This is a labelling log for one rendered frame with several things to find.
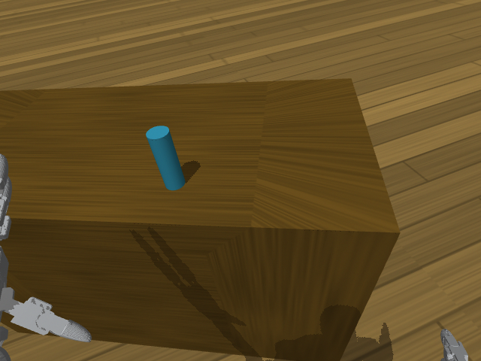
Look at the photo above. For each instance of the can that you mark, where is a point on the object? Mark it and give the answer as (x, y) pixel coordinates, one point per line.
(162, 146)

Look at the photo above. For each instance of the right robot hand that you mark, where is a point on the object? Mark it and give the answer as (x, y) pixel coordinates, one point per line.
(452, 350)

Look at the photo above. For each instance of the left robot hand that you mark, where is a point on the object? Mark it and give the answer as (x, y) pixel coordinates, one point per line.
(34, 314)

